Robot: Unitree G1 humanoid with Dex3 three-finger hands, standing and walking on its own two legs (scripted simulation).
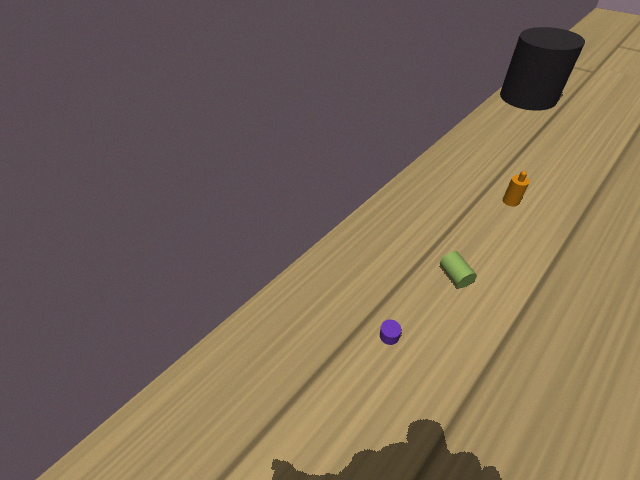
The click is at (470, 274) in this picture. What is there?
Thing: lying can
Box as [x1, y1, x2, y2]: [440, 251, 476, 287]
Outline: 453,251 446,254 441,259 440,264 458,287 463,287 469,284 475,278 476,274 456,251
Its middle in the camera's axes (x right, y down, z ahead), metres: +0.56 +0.11 +1.50
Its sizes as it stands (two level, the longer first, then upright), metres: 0.121 0.087 0.087
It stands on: the floor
